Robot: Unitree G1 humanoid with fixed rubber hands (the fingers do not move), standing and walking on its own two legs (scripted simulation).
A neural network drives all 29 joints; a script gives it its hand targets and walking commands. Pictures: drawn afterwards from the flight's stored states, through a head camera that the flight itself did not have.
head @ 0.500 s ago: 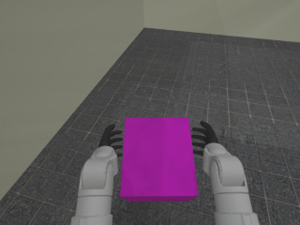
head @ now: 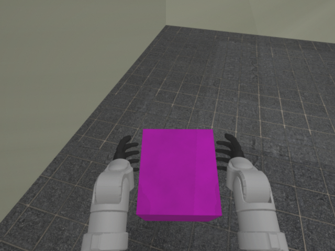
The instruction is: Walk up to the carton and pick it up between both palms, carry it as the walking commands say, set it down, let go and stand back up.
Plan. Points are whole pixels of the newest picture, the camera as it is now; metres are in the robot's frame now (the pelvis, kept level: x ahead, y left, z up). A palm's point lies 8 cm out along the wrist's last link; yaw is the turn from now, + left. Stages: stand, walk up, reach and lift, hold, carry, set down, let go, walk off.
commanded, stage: carry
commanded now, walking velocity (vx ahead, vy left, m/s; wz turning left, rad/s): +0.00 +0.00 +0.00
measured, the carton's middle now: (177, 177) +0.32 +0.00 -0.03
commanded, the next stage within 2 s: hold in 1.06 s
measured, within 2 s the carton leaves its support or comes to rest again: neither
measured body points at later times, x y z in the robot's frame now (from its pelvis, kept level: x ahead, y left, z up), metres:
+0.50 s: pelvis -0.01 -0.02 +0.00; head -0.04 -0.02 +0.45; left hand +0.30 +0.12 +0.05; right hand +0.30 -0.16 +0.06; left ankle -0.06 +0.09 -0.73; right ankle +0.07 -0.09 -0.73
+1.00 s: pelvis -0.01 -0.02 +0.00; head -0.02 -0.02 +0.45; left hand +0.31 +0.11 +0.06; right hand +0.31 -0.16 +0.06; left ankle -0.06 +0.09 -0.73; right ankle +0.07 -0.09 -0.73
